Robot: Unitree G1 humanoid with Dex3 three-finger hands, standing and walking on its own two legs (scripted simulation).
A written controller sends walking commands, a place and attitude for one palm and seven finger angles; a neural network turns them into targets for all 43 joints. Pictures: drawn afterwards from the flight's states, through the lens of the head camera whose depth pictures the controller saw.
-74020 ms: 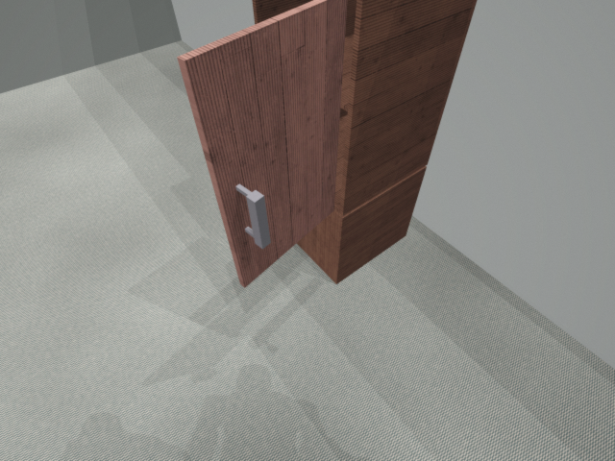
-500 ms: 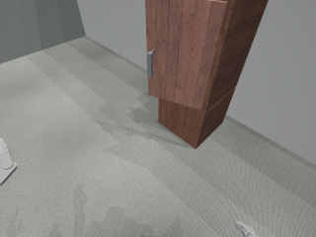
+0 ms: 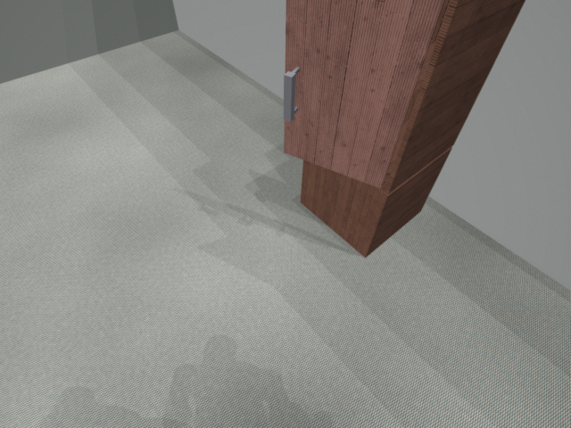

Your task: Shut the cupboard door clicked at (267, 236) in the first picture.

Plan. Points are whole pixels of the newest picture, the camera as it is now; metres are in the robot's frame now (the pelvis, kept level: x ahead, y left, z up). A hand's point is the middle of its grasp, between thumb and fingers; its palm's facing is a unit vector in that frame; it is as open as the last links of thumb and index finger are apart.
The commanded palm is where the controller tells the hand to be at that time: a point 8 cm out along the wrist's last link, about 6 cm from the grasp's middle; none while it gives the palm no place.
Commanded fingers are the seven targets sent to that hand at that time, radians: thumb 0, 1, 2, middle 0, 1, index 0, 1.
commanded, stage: let the arm hang, fingers relaxed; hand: left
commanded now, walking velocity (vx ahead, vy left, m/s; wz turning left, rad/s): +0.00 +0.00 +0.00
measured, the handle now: (292, 94) +0.99 +0.03 -0.08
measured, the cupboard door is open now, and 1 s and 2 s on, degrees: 21 21 21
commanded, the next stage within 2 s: look to check the result in 0.70 s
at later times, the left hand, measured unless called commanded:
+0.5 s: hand out of the picture +0.02 +0.18 -0.17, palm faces -0.01 -0.99 -0.16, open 7.3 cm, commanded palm none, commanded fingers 0.00 0.90 0.90 -0.20 -0.30 -0.20 -0.30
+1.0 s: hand out of the picture +0.02 +0.22 -0.17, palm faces -0.02 -0.98 -0.21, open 7.4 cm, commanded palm none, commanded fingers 0.00 0.90 0.90 -0.20 -0.30 -0.20 -0.30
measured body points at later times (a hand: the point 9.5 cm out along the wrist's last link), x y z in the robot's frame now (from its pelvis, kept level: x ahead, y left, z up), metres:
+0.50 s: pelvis +0.02 +0.02 +0.01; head +0.02 +0.02 +0.46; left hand +0.02 +0.23 -0.15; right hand +0.00 -0.19 -0.16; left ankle +0.05 +0.15 -0.73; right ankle -0.01 -0.08 -0.73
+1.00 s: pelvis +0.02 +0.03 +0.01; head +0.03 +0.03 +0.46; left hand +0.02 +0.27 -0.15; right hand +0.01 -0.19 -0.15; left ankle +0.05 +0.15 -0.73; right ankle -0.01 -0.08 -0.73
